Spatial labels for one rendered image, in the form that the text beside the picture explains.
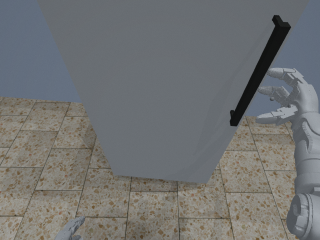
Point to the right robot hand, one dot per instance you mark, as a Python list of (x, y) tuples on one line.
[(303, 98)]

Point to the fridge door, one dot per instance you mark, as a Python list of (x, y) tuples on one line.
[(158, 78)]

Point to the left robot hand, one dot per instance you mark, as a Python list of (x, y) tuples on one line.
[(70, 228)]

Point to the right robot upper arm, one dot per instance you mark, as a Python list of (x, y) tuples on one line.
[(303, 217)]

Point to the robot right forearm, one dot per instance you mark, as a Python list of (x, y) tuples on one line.
[(306, 135)]

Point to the handle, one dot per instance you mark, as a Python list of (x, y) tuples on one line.
[(274, 43)]

